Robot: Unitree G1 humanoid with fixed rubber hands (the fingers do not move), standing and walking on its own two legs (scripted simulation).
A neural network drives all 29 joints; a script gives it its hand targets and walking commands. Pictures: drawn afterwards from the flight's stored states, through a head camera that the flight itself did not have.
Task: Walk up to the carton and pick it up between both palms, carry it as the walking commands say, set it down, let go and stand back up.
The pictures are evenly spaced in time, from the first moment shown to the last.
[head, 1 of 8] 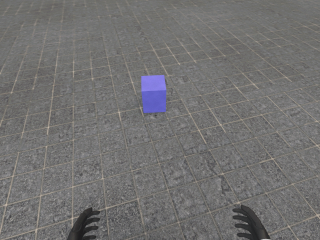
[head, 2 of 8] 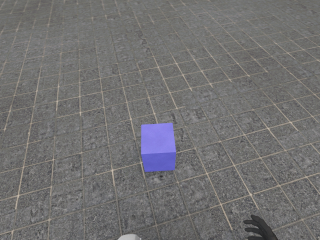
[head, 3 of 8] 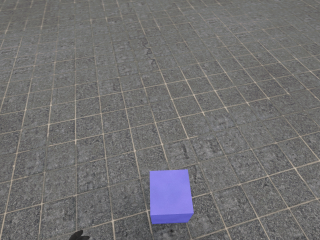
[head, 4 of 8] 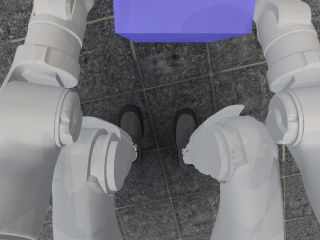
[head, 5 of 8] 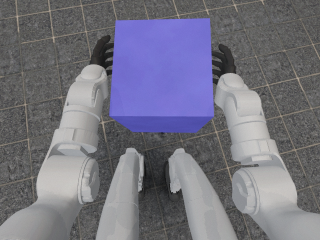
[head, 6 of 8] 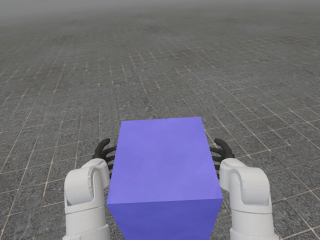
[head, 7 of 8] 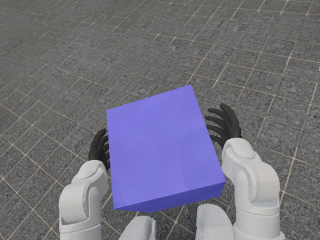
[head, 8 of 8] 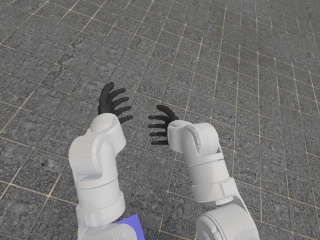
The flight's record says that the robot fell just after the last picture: yes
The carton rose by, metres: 0.70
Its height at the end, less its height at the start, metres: +0.02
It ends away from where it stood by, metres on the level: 2.60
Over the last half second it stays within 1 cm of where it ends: no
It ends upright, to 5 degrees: no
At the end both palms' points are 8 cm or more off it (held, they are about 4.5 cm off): yes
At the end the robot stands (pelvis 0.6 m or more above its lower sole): yes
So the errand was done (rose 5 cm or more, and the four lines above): no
